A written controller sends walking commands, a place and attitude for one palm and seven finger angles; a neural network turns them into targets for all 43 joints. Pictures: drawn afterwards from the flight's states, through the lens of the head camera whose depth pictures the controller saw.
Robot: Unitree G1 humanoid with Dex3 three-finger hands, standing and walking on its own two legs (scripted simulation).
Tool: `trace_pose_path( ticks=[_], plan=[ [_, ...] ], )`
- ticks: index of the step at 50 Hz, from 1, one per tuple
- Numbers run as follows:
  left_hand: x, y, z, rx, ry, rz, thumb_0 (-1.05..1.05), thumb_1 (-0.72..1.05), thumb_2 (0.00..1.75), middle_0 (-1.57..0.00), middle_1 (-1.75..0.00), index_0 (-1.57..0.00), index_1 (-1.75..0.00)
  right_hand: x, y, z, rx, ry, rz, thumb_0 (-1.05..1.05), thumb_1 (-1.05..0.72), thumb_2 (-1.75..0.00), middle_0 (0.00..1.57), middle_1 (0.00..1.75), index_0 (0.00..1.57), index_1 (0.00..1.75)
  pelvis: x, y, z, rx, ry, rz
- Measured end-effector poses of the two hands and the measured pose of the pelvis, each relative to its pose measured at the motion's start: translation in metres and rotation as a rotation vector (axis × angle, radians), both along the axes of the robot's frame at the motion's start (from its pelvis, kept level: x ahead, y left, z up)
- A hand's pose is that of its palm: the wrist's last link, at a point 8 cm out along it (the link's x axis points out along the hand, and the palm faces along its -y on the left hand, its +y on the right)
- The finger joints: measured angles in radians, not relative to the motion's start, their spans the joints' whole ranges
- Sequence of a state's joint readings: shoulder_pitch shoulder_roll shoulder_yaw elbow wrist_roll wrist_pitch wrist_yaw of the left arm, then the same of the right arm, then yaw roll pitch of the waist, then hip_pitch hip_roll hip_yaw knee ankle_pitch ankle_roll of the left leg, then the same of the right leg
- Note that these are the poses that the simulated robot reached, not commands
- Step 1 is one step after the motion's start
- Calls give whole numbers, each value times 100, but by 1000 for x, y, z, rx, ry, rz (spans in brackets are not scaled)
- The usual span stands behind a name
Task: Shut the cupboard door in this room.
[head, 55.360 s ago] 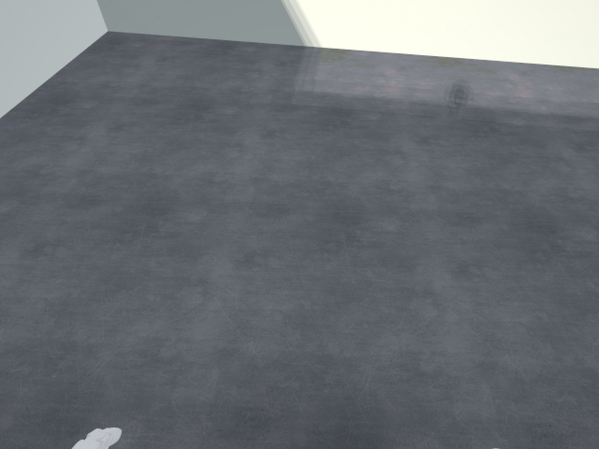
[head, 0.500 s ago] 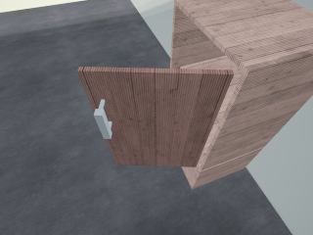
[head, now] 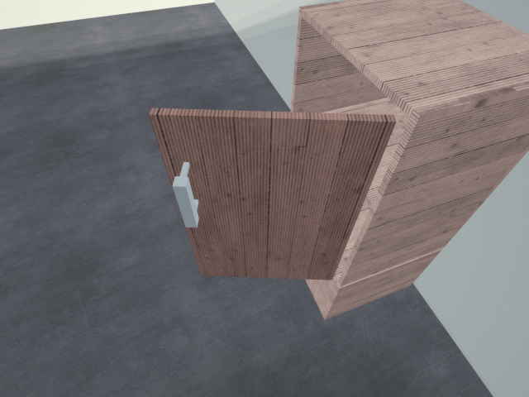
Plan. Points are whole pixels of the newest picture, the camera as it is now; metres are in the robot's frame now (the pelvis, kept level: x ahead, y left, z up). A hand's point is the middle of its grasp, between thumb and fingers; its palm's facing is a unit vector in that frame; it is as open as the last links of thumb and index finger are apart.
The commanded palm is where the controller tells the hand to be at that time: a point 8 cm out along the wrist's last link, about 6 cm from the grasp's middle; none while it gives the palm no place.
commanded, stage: come to a stop and stand still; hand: left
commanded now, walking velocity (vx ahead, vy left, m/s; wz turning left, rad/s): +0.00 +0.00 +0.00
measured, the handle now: (188, 195) +0.47 +0.19 -0.02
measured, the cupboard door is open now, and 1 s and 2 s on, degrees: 67 67 67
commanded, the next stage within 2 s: look again from close up in 0.34 s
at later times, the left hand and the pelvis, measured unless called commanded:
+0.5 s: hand out of the picture +0.00 +0.16 -0.17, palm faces -0.01 -0.99 -0.17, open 7.3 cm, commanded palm none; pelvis +0.00 -0.01 +0.00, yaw +1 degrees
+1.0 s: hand out of the picture +0.03 +0.21 -0.18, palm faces -0.01 -0.98 -0.22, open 7.4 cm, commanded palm none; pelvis -0.01 +0.03 +0.00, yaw -1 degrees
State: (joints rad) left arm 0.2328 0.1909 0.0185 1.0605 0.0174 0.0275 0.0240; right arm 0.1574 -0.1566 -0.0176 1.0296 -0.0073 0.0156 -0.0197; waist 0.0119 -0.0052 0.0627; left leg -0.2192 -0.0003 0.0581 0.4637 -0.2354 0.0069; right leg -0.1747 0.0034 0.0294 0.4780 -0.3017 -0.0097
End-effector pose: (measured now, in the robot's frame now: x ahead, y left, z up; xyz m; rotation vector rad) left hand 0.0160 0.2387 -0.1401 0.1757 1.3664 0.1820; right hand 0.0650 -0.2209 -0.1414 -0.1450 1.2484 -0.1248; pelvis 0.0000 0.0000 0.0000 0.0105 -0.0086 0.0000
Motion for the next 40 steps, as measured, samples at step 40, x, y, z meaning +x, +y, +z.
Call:
trace_pose_path(
  ticks=[40],
  plan=[
    [16, 11, -4, 5, -98, -40, 0, 90, 90, -20, -30, -20, -30, -2, 4, 0, -34, -47, -4, 1, -92, -89, 19, 30, 20, 30, 3, 16, -7, -14, -9, 1]
  ],
)
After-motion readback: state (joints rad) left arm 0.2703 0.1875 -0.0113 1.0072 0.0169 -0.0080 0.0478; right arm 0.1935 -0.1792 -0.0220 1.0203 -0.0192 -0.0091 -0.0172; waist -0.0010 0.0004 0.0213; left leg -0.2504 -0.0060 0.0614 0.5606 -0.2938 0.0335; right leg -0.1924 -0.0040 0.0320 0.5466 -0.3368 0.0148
